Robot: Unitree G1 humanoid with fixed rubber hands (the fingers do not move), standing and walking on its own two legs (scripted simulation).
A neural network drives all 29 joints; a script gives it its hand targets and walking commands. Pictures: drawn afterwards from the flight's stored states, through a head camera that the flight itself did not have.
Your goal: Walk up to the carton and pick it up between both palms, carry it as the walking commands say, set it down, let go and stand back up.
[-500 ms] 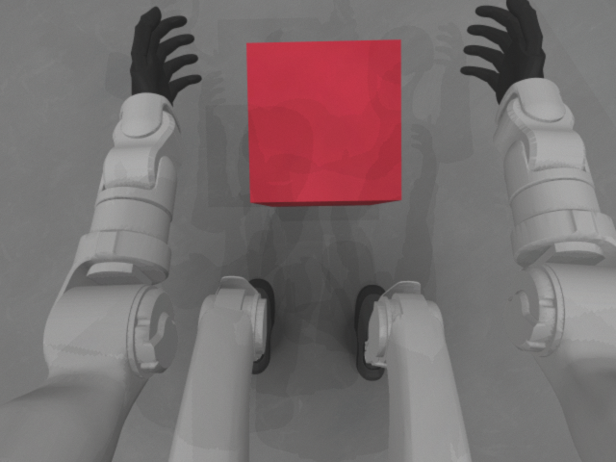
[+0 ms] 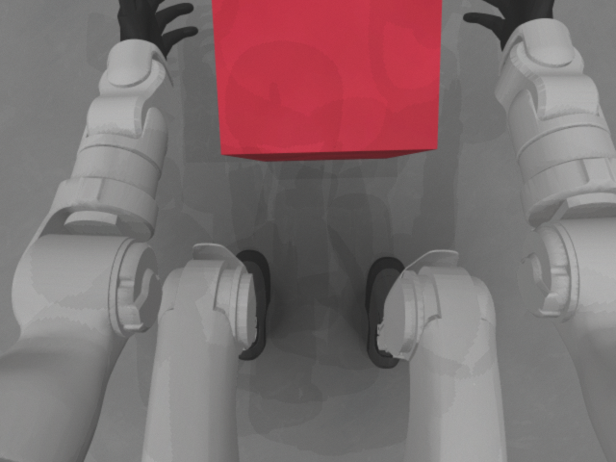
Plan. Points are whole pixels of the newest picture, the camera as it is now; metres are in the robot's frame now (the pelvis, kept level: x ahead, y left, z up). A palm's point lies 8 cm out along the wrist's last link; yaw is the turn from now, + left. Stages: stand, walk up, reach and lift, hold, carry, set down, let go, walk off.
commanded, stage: reach and lift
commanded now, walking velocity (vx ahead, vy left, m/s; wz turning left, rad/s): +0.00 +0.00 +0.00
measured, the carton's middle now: (324, 72) +0.53 +0.00 -0.27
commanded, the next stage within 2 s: none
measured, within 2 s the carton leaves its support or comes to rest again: leaves its support in 1.66 s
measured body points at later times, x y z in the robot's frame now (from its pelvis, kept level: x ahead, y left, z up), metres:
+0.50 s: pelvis +0.00 +0.00 -0.04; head +0.36 -0.01 +0.22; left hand +0.55 +0.18 -0.21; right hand +0.56 -0.19 -0.21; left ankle +0.12 +0.13 -0.38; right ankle +0.11 -0.12 -0.38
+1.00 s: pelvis -0.01 +0.00 -0.03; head +0.36 -0.02 +0.21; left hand +0.55 +0.15 -0.21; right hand +0.56 -0.16 -0.21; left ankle +0.12 +0.13 -0.38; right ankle +0.11 -0.12 -0.38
